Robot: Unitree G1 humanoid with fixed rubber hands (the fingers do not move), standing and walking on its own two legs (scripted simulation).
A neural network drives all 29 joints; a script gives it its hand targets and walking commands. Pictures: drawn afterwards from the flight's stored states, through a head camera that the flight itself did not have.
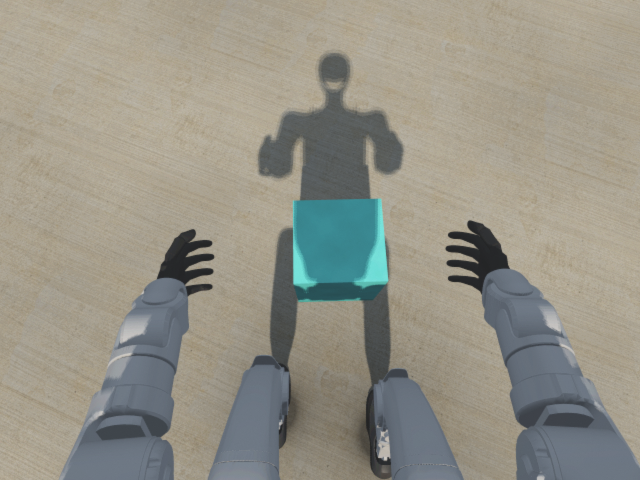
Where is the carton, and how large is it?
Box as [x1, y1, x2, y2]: [293, 199, 387, 301]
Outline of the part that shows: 380,199 293,201 293,283 298,301 372,299 387,281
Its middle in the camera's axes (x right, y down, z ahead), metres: +0.04 +0.04 +1.00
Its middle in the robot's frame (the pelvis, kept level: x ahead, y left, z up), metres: +0.52 -0.02 -0.55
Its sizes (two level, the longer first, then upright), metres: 0.210 0.200 0.250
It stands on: the floor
